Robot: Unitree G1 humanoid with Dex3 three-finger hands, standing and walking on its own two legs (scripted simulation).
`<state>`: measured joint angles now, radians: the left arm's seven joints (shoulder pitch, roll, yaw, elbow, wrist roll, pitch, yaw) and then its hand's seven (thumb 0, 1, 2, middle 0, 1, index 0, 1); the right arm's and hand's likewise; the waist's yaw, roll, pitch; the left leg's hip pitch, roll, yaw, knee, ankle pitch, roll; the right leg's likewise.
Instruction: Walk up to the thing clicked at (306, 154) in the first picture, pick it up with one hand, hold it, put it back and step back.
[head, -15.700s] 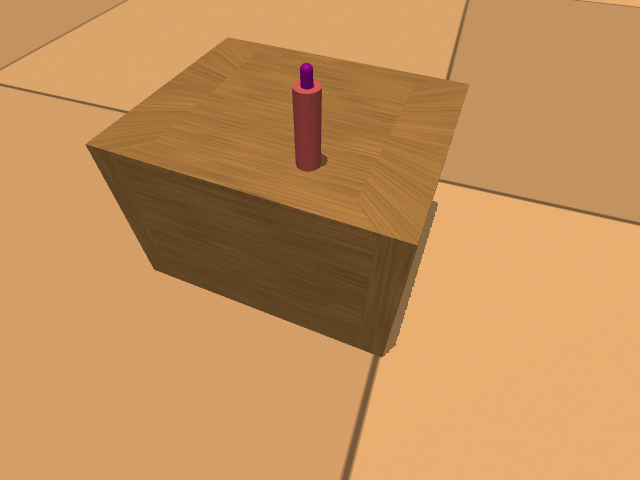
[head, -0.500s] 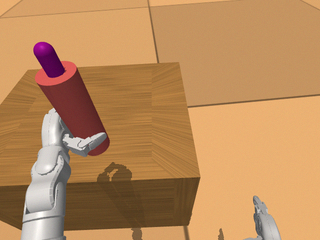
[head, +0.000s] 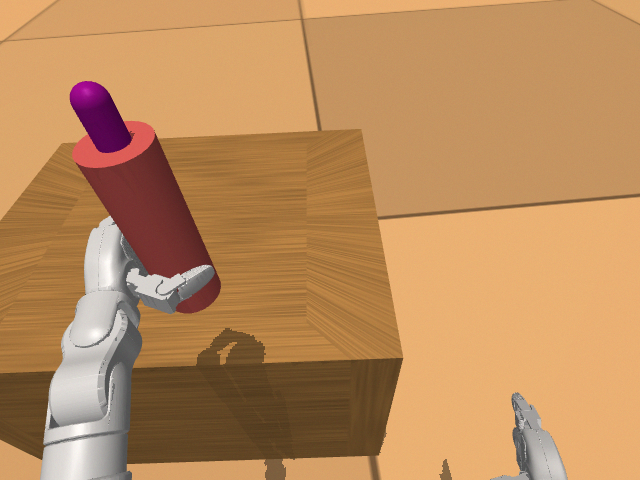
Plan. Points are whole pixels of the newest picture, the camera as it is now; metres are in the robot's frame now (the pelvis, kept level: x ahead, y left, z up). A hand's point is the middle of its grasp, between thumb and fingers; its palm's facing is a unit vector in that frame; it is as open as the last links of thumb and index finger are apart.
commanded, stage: hold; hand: left
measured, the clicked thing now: (152, 213) +0.32 +0.16 +0.22
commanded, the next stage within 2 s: crouch in 1.64 s
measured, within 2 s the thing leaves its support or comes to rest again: neither
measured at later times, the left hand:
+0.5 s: hand (175, 256) +0.33 +0.17 +0.15, palm faces +0.13 -0.99 +0.01, open 10.0 cm
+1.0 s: hand (174, 251) +0.33 +0.16 +0.16, palm faces +0.14 -0.99 +0.01, open 10.0 cm
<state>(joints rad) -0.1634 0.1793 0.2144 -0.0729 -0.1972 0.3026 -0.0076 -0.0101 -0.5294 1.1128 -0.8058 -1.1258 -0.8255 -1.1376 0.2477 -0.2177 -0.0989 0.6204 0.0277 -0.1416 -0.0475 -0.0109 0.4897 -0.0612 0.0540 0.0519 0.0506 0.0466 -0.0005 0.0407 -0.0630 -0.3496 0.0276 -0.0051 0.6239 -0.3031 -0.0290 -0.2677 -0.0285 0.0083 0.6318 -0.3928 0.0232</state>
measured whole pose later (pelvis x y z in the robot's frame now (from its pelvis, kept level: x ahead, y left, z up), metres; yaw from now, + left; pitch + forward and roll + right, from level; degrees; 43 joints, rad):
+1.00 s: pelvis +0.00 +0.00 +0.00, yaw +0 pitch +1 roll +0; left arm -0.16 0.17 0.21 -0.07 -0.19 0.27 0.01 -0.01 -0.53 1.11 -0.80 -1.13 -0.82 -1.14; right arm 0.23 -0.22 -0.10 0.64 0.02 -0.16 -0.06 -0.01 0.49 -0.06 0.05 0.05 0.05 0.05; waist 0.00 0.04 -0.04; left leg -0.32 0.03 -0.01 0.58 -0.28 -0.03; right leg -0.24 -0.03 0.01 0.59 -0.37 0.02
